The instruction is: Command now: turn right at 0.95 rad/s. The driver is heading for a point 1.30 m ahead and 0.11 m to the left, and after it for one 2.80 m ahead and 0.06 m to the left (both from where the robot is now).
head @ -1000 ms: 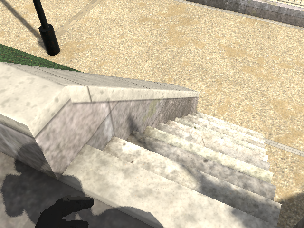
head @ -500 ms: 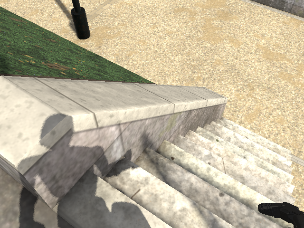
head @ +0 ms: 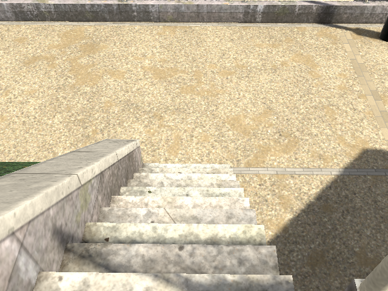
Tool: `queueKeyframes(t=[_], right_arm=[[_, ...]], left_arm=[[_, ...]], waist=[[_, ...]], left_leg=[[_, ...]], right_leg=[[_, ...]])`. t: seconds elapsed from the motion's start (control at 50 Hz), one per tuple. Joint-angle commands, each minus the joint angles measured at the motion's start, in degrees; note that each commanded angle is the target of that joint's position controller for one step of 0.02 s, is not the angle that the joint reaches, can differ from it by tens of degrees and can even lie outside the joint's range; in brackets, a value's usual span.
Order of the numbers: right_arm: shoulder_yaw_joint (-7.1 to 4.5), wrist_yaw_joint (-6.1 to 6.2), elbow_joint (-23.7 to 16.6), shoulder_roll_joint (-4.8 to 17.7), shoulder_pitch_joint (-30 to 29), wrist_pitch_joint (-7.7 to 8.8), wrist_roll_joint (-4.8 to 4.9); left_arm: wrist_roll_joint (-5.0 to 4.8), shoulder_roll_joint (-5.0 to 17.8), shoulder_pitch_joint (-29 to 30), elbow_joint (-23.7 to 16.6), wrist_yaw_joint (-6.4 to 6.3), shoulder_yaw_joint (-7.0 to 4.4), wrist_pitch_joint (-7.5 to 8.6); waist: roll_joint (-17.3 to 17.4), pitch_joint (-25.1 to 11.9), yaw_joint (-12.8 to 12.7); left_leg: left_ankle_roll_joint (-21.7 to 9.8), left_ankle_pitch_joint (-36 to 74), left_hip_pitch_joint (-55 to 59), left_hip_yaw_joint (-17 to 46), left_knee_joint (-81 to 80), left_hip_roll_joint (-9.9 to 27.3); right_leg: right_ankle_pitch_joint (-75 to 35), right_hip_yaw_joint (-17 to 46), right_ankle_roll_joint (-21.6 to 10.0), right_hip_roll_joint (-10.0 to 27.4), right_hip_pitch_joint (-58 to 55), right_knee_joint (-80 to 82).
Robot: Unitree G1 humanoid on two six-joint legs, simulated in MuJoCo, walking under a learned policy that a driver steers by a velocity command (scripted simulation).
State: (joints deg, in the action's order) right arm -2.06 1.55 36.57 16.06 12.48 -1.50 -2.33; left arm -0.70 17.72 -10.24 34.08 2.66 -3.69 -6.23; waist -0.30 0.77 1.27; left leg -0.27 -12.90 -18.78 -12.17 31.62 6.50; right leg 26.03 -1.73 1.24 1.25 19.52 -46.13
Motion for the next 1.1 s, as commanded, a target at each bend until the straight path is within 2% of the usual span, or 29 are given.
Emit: queueKeyframes(t=[0.02, 0.04, 0.06, 0.08, 0.12, 0.18, 0.22, 0.34, 0.38, 0.42, 0.46, 0.48, 0.5, 0.52, 0.54, 0.58, 0.62, 0.68, 0.74, 0.8, 0.86, 0.88, 0.9, 0.92, 0.94, 0.96, 0.98, 1.04, 1.1], right_arm=[[-3.54, -0.03, -2.32, 9.81, 0.57, 0.24, 0.89], [-3.59, -0.50, -2.19, 8.46, 3.15, 0.01, 1.10], [-1.79, -0.49, -7.49, 2.25, 2.50, -0.53, 1.53], [-1.63, 0.30, -9.93, 4.95, -6.24, -0.86, 0.55], [-1.95, 0.25, -9.23, 6.17, -6.53, -0.27, 2.02], [-2.44, 0.31, -5.68, 7.52, -1.61, 0.01, 0.62], [-1.57, 0.37, -5.66, 5.15, -1.85, -0.05, 0.72], [-1.01, 0.07, -4.77, 4.04, -5.50, -0.85, 0.86], [-0.70, 0.19, -4.97, 3.83, -5.70, -0.65, 1.31], [-0.60, 0.08, -3.27, 3.61, -1.78, -0.61, 1.87], [0.61, -0.29, -1.62, 0.18, 0.23, -0.27, 1.32], [0.96, -0.52, -2.06, 2.43, -1.05, 0.56, 0.20], [0.20, -0.78, -3.21, 7.33, -3.31, 0.92, 0.55], [-0.95, -1.32, -2.28, 8.90, -1.80, 0.71, 0.97], [-1.44, -1.75, -1.90, 9.19, -1.79, 0.55, 1.38], [-2.83, -1.68, -1.70, 10.63, -0.04, -0.04, 1.63], [-3.40, -1.36, -2.48, 9.48, -0.59, -0.58, 1.80], [-3.78, -0.91, -2.97, 7.35, -0.25, -0.62, 1.63], [-4.92, -1.15, -2.63, 8.57, 1.55, -0.92, 1.59], [-5.96, -1.84, -2.59, 9.73, 1.05, -1.44, 2.11], [-6.19, -2.26, -3.96, 9.54, -3.38, -2.19, 2.34], [-5.91, -2.04, -4.36, 8.32, -3.49, -2.02, 3.01], [-5.24, -1.62, -4.84, 4.58, -0.20, -1.93, 3.85], [-5.61, -0.68, -3.69, 6.21, 0.50, -1.57, 2.65], [-6.37, -0.62, -2.13, 9.86, 0.28, -1.64, 1.52], [-6.40, -1.21, -0.90, 9.35, 1.74, -2.00, 1.20], [-6.07, -1.70, -0.12, 8.48, 3.71, -2.57, 1.20], [-5.36, -3.03, -0.62, 8.42, 3.34, -4.11, 1.83], [-3.89, -3.58, -3.19, 6.18, -2.96, -3.99, 1.64]], left_arm=[[-0.06, 3.86, -4.33, -3.21, -0.58, -1.36, 1.67], [0.63, 6.48, -7.92, -1.85, -1.92, -2.20, 2.14], [0.75, 16.16, -9.17, -3.37, -3.02, -4.22, 2.02], [1.22, 15.97, -11.99, -3.71, -3.96, -5.17, 1.52], [2.45, 11.16, -4.66, -4.22, -5.03, -3.34, 0.69], [1.30, 8.97, 0.57, -5.18, -4.60, -2.66, 1.37], [1.59, 7.42, -0.58, -4.67, -4.51, -2.60, 1.67], [1.91, 6.82, -6.16, -3.57, -3.30, -1.85, 2.74], [2.59, 7.73, -4.58, -3.54, -2.85, -1.72, 2.98], [2.35, 5.44, -2.47, -3.29, -2.67, -0.69, 3.36], [1.65, 0.59, -2.01, -2.11, -3.32, 1.41, 3.81], [2.46, -2.84, -7.81, -0.44, -3.40, 2.27, 4.05], [1.75, 2.57, -10.95, 0.20, -3.76, 0.70, 3.40], [1.39, 5.25, -6.95, 0.34, -4.11, 0.03, 2.94], [1.15, 5.90, -3.48, 0.07, -4.04, -0.27, 2.91], [1.61, 4.66, -1.26, -0.20, -3.82, -0.15, 2.79], [2.12, 2.81, -1.62, 0.36, -3.75, 0.37, 2.57], [1.99, 1.88, 0.02, 0.07, -4.92, 0.48, 1.95], [1.26, 1.90, 1.23, -0.21, -5.43, 0.59, 2.21], [0.78, 2.18, 1.16, -0.73, -5.57, 1.06, 3.42], [0.57, 2.62, -6.93, 1.58, -5.98, 0.92, 4.11], [1.17, 5.16, -9.27, 2.19, -6.65, 0.23, 4.55], [1.71, 11.82, -8.28, 0.86, -6.99, -1.13, 4.73], [3.04, 13.15, -0.76, -1.89, -6.73, -1.23, 4.31], [3.11, 7.92, 2.10, -3.01, -6.61, 0.12, 4.23], [3.02, 4.43, 4.65, -3.67, -6.65, 1.27, 4.34], [2.96, 3.38, 5.99, -4.21, -6.70, 1.73, 4.38], [2.88, 2.50, 3.61, -4.96, -6.18, 2.01, 4.95], [2.75, 5.25, -4.37, -2.13, -5.53, 0.49, 5.62]], waist=[[9.42, -6.71, -2.88], [-1.74, -4.56, -4.12], [-22.48, -1.09, -2.39], [-13.93, -2.57, -8.71], [-10.51, 1.24, -4.02], [-6.69, -3.36, -0.63], [-5.64, -4.10, -1.08], [-6.14, -5.10, -4.89], [-7.56, -4.33, -3.98], [-8.49, -4.78, -2.18], [-3.52, -4.51, 0.15], [8.15, -6.60, -2.90], [12.17, -6.03, -4.80], [12.26, -4.89, -2.46], [10.94, -2.55, -1.77], [9.57, -2.46, -1.06], [7.58, -2.84, -1.86], [8.07, -2.79, -1.45], [8.80, -4.44, -0.25], [8.68, -6.05, 0.38], [10.35, -6.22, -3.51], [7.72, -5.28, -4.42], [-7.29, -6.23, -2.64], [-13.94, -0.83, -1.54], [-6.72, 0.07, 0.11], [-4.03, 0.29, 1.94], [-4.02, -0.34, 2.98], [-6.38, -1.18, 1.23], [-5.83, -1.46, -2.57]], left_leg=[[-3.14, 9.17, 2.90, 4.05, 1.23, 9.97], [1.83, -2.29, -7.11, 0.28, 12.93, 7.10], [7.08, -27.21, -27.34, -0.25, 27.76, -2.28], [6.65, -25.15, -28.92, 11.47, 33.99, -2.44], [5.93, -13.06, -29.92, 14.14, 37.28, -2.09], [4.80, -4.72, -22.02, 13.67, 39.09, -4.01], [4.13, -3.97, -20.94, 14.16, 35.57, -5.10], [1.65, -5.19, -16.36, 13.88, 21.43, -6.63], [1.04, -7.95, -9.48, 13.05, 17.67, -7.71], [-0.19, -7.61, -1.09, 12.60, 10.22, -7.37], [-1.57, 4.27, 13.02, 14.52, -9.10, -5.03], [-3.13, 9.85, 18.11, 28.85, -14.00, 4.83], [-9.87, 21.10, 12.21, 38.27, -13.71, 11.88], [-13.40, 17.33, 9.17, 41.10, -15.03, 10.70], [-12.85, 12.84, 8.21, 39.75, -14.60, 7.70], [-11.89, 10.07, 9.48, 37.08, -13.58, 3.73], [-11.91, 8.62, 7.68, 35.09, -13.34, 1.36], [-12.03, 1.39, 6.30, 36.86, -15.12, -0.64], [-12.39, -2.81, 7.88, 41.12, -15.77, -0.53], [-10.38, -2.26, 7.17, 43.05, -14.88, -2.24], [-5.23, -10.56, -1.99, 45.04, -15.63, -5.25], [-1.46, -17.70, -8.41, 42.63, -13.04, -8.95], [1.47, -22.78, -15.70, 31.86, 3.59, -16.36], [2.42, -20.06, -21.43, 22.01, 19.31, -18.43], [2.34, -15.45, -17.53, 21.16, 27.69, -12.78], [2.00, -11.48, -14.88, 20.12, 33.17, -12.73], [2.16, -8.84, -14.81, 19.06, 38.41, -12.35], [3.46, -6.97, -18.07, 15.29, 44.35, -10.11], [4.58, -6.70, -21.76, 11.85, 37.55, -7.91]], right_leg=[[-8.41, -4.77, -2.16, -4.11, -9.44, 17.74], [-12.21, 5.68, -3.37, 0.04, -16.20, 25.23], [-35.28, 33.39, -10.29, 17.65, -18.64, 24.99], [-40.97, 33.56, -16.98, 18.25, -14.71, 24.92], [-29.89, 26.35, -15.55, 12.05, -11.35, 25.62], [-38.24, 20.64, -13.46, 5.93, -7.33, 22.73], [-35.77, 21.44, -13.08, 4.08, -6.72, 22.27], [-38.54, 26.44, -14.73, 6.08, -10.50, 19.18], [-40.13, 27.73, -14.27, 5.59, -5.90, 19.56], [-36.01, 27.98, -12.48, 5.51, -3.32, 20.18], [-18.69, 25.51, -7.20, 2.31, 2.55, 20.95], [-1.51, 18.54, -4.10, -3.25, 4.55, 12.16], [4.62, 11.10, -2.03, -7.05, 3.70, 11.19], [3.56, 8.55, -1.58, -5.43, 2.80, 8.46], [1.11, 7.45, -1.27, -5.63, 4.04, 5.53], [0.20, 6.26, 0.01, -6.69, 8.74, -4.23], [-0.73, 5.86, 1.13, -6.56, 10.03, -9.78], [-1.33, 5.55, 2.81, -6.28, 10.73, -7.50], [-0.53, 6.50, 2.39, -6.48, 9.11, -1.84], [-1.62, 6.23, 0.25, -7.65, 3.69, 5.29], [-6.79, 5.26, -2.63, -8.85, -10.37, 20.76], [-7.34, 8.36, -3.79, -4.60, -17.24, 28.55], [6.12, 26.02, -7.28, 11.53, -20.74, 35.32], [1.24, 34.51, -10.63, 20.61, -11.26, 37.90], [-6.17, 27.82, -11.73, 18.87, -6.33, 35.54], [-13.26, 20.53, -10.67, 14.11, -4.03, 33.26], [-18.69, 14.89, -9.81, 11.00, -4.82, 31.77], [-31.97, 6.97, -11.34, 9.51, -9.02, 27.83], [-41.93, 4.32, -12.08, 11.55, -17.25, 24.68]])
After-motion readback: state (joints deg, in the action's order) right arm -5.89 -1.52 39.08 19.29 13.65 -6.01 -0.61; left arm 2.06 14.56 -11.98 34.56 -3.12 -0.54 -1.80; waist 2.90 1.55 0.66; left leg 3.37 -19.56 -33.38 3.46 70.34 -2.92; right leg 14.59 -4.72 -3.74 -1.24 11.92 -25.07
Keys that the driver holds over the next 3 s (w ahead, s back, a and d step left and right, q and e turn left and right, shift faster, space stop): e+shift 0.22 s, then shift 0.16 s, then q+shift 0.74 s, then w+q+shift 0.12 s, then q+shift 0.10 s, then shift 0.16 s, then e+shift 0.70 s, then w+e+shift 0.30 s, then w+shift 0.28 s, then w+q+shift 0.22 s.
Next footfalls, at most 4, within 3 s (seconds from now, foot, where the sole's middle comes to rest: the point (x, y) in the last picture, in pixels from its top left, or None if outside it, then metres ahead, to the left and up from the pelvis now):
0.04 right None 0.00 -0.11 -0.77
0.48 left None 0.09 0.05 -0.77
0.88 right None -0.01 -0.12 -0.77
1.44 left None -0.02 0.11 -0.77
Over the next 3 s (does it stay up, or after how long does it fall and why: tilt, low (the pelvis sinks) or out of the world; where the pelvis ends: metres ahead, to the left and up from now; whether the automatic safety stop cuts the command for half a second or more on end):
stays up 0.26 -0.02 -0.02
